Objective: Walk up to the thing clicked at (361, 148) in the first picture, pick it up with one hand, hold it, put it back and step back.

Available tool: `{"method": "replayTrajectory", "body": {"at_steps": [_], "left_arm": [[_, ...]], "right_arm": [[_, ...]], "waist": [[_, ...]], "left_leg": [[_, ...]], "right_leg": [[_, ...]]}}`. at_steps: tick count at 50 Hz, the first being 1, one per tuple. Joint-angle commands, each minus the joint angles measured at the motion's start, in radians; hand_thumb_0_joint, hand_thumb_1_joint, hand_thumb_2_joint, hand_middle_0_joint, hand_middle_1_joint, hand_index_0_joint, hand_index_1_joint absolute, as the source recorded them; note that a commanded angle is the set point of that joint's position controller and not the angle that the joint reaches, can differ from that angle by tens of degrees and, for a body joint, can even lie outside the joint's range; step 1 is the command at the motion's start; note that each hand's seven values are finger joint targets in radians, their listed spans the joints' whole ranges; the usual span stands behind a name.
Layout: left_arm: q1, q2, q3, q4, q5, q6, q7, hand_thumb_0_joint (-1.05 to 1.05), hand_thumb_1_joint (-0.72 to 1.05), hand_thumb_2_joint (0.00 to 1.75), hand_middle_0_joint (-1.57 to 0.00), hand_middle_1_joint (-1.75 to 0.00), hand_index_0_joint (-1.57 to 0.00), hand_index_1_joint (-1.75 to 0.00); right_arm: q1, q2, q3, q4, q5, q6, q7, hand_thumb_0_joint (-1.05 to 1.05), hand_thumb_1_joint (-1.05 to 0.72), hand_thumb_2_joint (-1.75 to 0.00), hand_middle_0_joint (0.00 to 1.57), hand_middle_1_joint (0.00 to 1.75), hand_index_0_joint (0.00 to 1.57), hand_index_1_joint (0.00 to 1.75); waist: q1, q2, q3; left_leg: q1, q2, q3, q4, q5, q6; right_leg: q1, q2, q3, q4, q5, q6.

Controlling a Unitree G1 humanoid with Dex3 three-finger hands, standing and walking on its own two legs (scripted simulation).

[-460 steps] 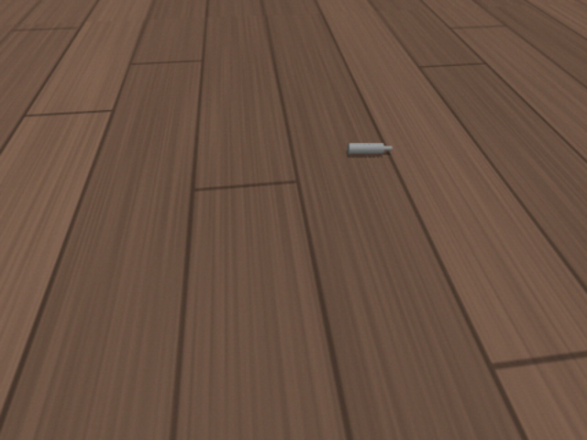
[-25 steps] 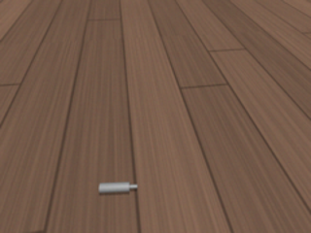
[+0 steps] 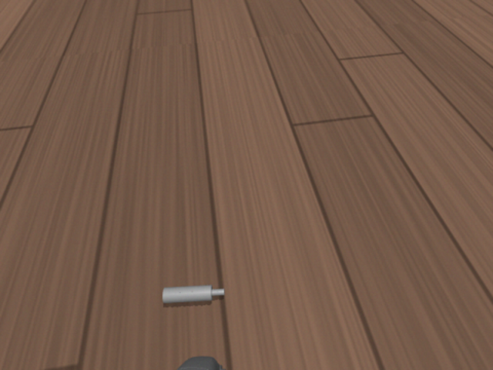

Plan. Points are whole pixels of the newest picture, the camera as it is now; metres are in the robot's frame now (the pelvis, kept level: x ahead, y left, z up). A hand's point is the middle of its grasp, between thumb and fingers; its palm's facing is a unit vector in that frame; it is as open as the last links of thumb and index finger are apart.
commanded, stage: walk up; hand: left
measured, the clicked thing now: (194, 293) +0.45 +0.23 -0.74
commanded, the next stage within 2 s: none
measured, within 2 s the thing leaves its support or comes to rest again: neither
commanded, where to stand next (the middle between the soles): +0.07 +0.01 m, yaw +1 degrees
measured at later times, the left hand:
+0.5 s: hand out of the picture +0.11 +0.30 -0.17, palm faces -0.04 -0.92 -0.39, open 7.4 cm
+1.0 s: hand out of the picture +0.11 +0.27 -0.16, palm faces +0.02 -0.95 -0.32, open 7.4 cm
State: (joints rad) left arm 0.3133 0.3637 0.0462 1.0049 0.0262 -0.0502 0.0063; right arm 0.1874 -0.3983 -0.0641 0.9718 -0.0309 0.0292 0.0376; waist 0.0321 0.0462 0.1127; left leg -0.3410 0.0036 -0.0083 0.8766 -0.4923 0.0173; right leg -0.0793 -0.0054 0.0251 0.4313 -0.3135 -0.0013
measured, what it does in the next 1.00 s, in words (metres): steps on the spot: left foot, then right foot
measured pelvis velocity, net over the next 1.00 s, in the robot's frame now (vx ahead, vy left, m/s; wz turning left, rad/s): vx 0.01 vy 0.02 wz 0.02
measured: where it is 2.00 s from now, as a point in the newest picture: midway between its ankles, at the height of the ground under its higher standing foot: outside the picture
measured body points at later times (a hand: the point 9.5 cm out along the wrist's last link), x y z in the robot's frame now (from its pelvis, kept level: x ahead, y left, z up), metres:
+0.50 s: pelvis +0.03 +0.03 -0.02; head +0.08 +0.03 +0.43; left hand +0.11 +0.35 -0.14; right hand +0.17 -0.28 -0.13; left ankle +0.12 +0.15 -0.74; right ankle +0.02 -0.09 -0.74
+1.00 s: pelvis +0.01 +0.02 -0.01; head +0.03 +0.04 +0.44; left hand +0.11 +0.32 -0.14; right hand +0.09 -0.28 -0.12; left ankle -0.01 +0.14 -0.74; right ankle +0.02 -0.12 -0.73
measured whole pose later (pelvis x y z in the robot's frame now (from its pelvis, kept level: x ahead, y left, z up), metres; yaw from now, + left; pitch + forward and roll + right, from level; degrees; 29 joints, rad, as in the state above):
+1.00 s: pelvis +0.01 +0.02 -0.01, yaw +1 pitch -3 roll +0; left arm 0.16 0.37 0.04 0.90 0.01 0.03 -0.02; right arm 0.22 -0.34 0.00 0.95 -0.03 -0.04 -0.01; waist 0.00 -0.03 0.09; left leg -0.17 -0.01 -0.03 0.55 -0.34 0.01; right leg -0.27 -0.02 0.01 0.69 -0.45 -0.03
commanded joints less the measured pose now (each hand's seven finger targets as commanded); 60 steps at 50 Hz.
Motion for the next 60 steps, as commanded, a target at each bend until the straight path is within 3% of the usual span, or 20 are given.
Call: {"method": "replayTrajectory", "body": {"at_steps": [1,6,8,10,13,24,25,27,29,33,38,40,42,43,44,45,51,53,55,60], "left_arm": [[0.000,0.277,0.061,-0.108,-0.008,-0.014,0.031,0.00,0.90,0.90,-0.20,-0.30,-0.20,-0.30],[-0.133,0.253,0.038,-0.158,-0.023,0.016,0.024,0.00,0.90,0.90,-0.20,-0.30,-0.20,-0.30],[-0.053,0.150,0.008,-0.168,-0.056,0.026,0.022,0.00,0.90,0.90,-0.20,-0.30,-0.20,-0.30],[0.048,0.219,0.020,-0.099,-0.049,0.071,0.036,0.00,0.90,0.90,-0.20,-0.30,-0.20,-0.30],[0.022,0.238,0.033,-0.060,-0.040,0.076,0.017,0.00,0.90,0.90,-0.20,-0.30,-0.20,-0.30],[0.035,0.183,0.059,-0.087,0.001,0.073,-0.001,0.00,0.90,0.90,-0.20,-0.30,-0.20,-0.30],[0.032,0.205,0.067,-0.095,0.010,0.069,0.000,0.00,0.90,0.90,-0.20,-0.30,-0.20,-0.30],[-0.052,0.321,0.093,-0.154,0.024,0.059,-0.003,0.00,0.90,0.90,-0.20,-0.30,-0.20,-0.30],[-0.146,0.338,0.091,-0.204,0.025,0.052,-0.003,0.00,0.90,0.90,-0.20,-0.30,-0.20,-0.30],[-0.164,0.227,0.069,-0.213,0.014,0.043,0.007,0.00,0.90,0.90,-0.20,-0.30,-0.20,-0.30],[-0.060,0.241,0.079,-0.206,0.014,0.044,0.006,0.00,0.90,0.90,-0.20,-0.30,-0.20,-0.30],[-0.091,0.244,0.071,-0.210,-0.004,0.051,-0.001,0.00,0.90,0.90,-0.20,-0.30,-0.20,-0.30],[-0.130,0.192,0.047,-0.228,-0.025,0.055,-0.005,0.00,0.90,0.90,-0.20,-0.30,-0.20,-0.30],[-0.128,0.142,0.035,-0.239,-0.030,0.054,-0.010,0.00,0.90,0.90,-0.20,-0.30,-0.20,-0.30],[-0.192,0.190,0.049,-0.215,-0.022,0.066,0.002,0.00,0.90,0.90,-0.20,-0.30,-0.20,-0.30],[-0.194,0.219,0.057,-0.201,-0.017,0.063,0.001,0.00,0.90,0.90,-0.20,-0.30,-0.20,-0.30],[-0.134,0.192,0.048,-0.115,-0.016,0.024,-0.006,0.00,0.90,0.90,-0.20,-0.30,-0.20,-0.30],[-0.119,0.221,0.046,-0.096,-0.011,0.014,0.001,0.00,0.90,0.90,-0.20,-0.30,-0.20,-0.30],[-0.194,0.263,0.041,-0.097,-0.010,0.007,-0.002,0.00,0.90,0.90,-0.20,-0.30,-0.20,-0.30],[-0.226,0.216,0.022,-0.054,-0.014,0.002,-0.012,0.00,0.90,0.90,-0.20,-0.30,-0.20,-0.30]], "right_arm": [[-0.045,-0.145,-0.040,-0.127,0.013,-0.023,-0.006,0.00,-0.90,-0.90,0.20,0.30,0.20,0.30],[0.069,-0.133,-0.054,-0.068,0.019,-0.043,-0.019,0.00,-0.90,-0.90,0.20,0.30,0.20,0.30],[0.143,-0.250,-0.085,-0.061,0.009,-0.058,-0.040,0.00,-0.90,-0.90,0.20,0.30,0.20,0.30],[-0.014,-0.279,-0.075,-0.112,0.028,-0.057,-0.051,0.00,-0.90,-0.90,0.20,0.30,0.20,0.30],[-0.149,-0.220,-0.052,-0.142,0.017,-0.043,-0.052,0.00,-0.90,-0.90,0.20,0.30,0.20,0.30],[-0.113,-0.237,-0.056,-0.181,0.024,-0.019,-0.053,0.00,-0.90,-0.90,0.20,0.30,0.20,0.30],[-0.122,-0.211,-0.049,-0.189,0.032,-0.013,-0.054,0.00,-0.90,-0.90,0.20,0.30,0.20,0.30],[-0.117,-0.129,-0.025,-0.206,0.047,-0.007,-0.057,0.00,-0.90,-0.90,0.20,0.30,0.20,0.30],[-0.086,-0.184,-0.046,-0.187,0.033,-0.001,-0.075,0.00,-0.90,-0.90,0.20,0.30,0.20,0.30],[-0.003,-0.159,-0.030,-0.146,0.050,-0.014,-0.068,0.00,-0.90,-0.90,0.20,0.30,0.20,0.30],[-0.025,-0.163,-0.008,-0.145,0.029,-0.048,-0.067,0.00,-0.90,-0.90,0.20,0.30,0.20,0.30],[0.024,-0.145,-0.007,-0.117,0.017,-0.067,-0.070,0.00,-0.90,-0.90,0.20,0.30,0.20,0.30],[0.074,-0.186,-0.025,-0.089,0.001,-0.086,-0.076,0.00,-0.90,-0.90,0.20,0.30,0.20,0.30],[0.053,-0.249,-0.035,-0.103,-0.007,-0.094,-0.076,0.00,-0.90,-0.90,0.20,0.30,0.20,0.30],[0.026,-0.296,-0.037,-0.105,0.005,-0.093,-0.074,0.00,-0.90,-0.90,0.20,0.30,0.20,0.30],[-0.022,-0.283,-0.038,-0.111,0.011,-0.096,-0.072,0.00,-0.90,-0.90,0.20,0.30,0.20,0.30],[-0.062,-0.202,0.001,-0.098,0.032,-0.076,-0.055,0.00,-0.90,-0.90,0.20,0.30,0.20,0.30],[-0.041,-0.176,0.008,-0.101,0.041,-0.066,-0.053,0.00,-0.90,-0.90,0.20,0.30,0.20,0.30],[-0.015,-0.150,0.010,-0.075,0.031,-0.053,-0.048,0.00,-0.90,-0.90,0.20,0.30,0.20,0.30],[-0.085,-0.175,0.007,-0.044,0.023,-0.063,-0.032,0.00,-0.90,-0.90,0.20,0.30,0.20,0.30]], "waist": [[0.003,-0.204,-0.072],[-0.085,-0.167,-0.144],[-0.114,0.159,-0.269],[-0.040,0.118,-0.235],[-0.001,0.094,-0.095],[0.008,0.120,-0.197],[0.017,0.072,-0.193],[0.000,-0.261,-0.089],[-0.006,-0.257,-0.075],[-0.022,-0.190,-0.133],[0.046,-0.228,-0.207],[0.000,-0.212,-0.205],[-0.032,-0.113,-0.219],[-0.014,0.062,-0.221],[-0.049,0.102,-0.157],[-0.034,0.089,-0.097],[0.001,0.093,-0.098],[-0.008,0.032,-0.163],[-0.044,-0.042,-0.128],[-0.026,-0.067,-0.066]], "left_leg": [[-0.165,0.034,-0.022,-0.059,0.076,-0.007],[0.268,-0.005,0.048,-0.424,0.481,0.011],[0.501,0.243,-0.250,-0.464,0.865,0.109],[0.209,0.387,-0.449,-0.548,0.452,0.246],[0.042,0.262,-0.241,-0.583,0.248,0.166],[0.078,0.256,-0.166,-0.339,0.627,0.157],[0.030,0.227,-0.151,-0.293,0.556,0.115],[-0.156,-0.037,0.005,-0.043,0.091,0.002],[-0.064,-0.050,-0.108,0.250,-0.148,0.005],[-0.137,-0.081,-0.114,0.225,-0.003,-0.017],[-0.115,-0.009,-0.028,-0.196,-0.043,-0.031],[0.046,-0.018,-0.008,-0.465,0.098,-0.010],[0.328,0.083,-0.166,-0.542,0.486,0.045],[0.421,0.254,-0.392,-0.526,0.652,0.103],[0.229,0.362,-0.472,-0.513,0.571,0.243],[0.130,0.372,-0.463,-0.518,0.552,0.277],[0.090,0.112,-0.114,-0.390,0.580,0.052],[0.043,0.073,-0.086,-0.366,0.451,0.027],[0.074,0.040,-0.084,-0.426,0.092,0.017],[0.125,0.087,-0.128,-0.496,0.227,0.040]], "right_leg": [[0.172,-0.222,0.140,-0.033,0.788,-0.184],[-0.127,-0.126,-0.016,0.206,0.567,-0.109],[-0.314,0.044,0.003,0.539,0.008,-0.014],[-0.190,0.012,0.104,0.624,-0.330,-0.034],[-0.197,-0.002,0.110,0.593,-0.253,-0.042],[-0.096,0.017,-0.053,0.144,-0.014,-0.030],[-0.068,-0.004,-0.019,0.085,0.044,-0.047],[-0.121,-0.285,0.393,-0.116,0.188,-0.169],[-0.290,-0.404,0.458,-0.083,0.361,-0.322],[-0.064,-0.188,0.155,0.023,0.515,-0.202],[0.177,-0.229,0.188,0.084,0.443,-0.225],[0.088,-0.215,0.146,0.174,0.540,-0.188],[-0.160,-0.144,0.077,0.284,0.455,-0.077],[-0.351,-0.028,0.007,0.353,0.085,-0.027],[-0.291,-0.029,0.022,0.367,-0.273,-0.016],[-0.229,-0.058,0.052,0.396,-0.261,-0.022],[-0.012,-0.015,-0.026,-0.013,0.197,-0.036],[0.074,-0.075,0.048,0.024,0.331,-0.066],[-0.069,-0.191,0.177,-0.046,0.052,-0.109],[-0.131,-0.099,0.077,-0.075,0.043,-0.049]]}}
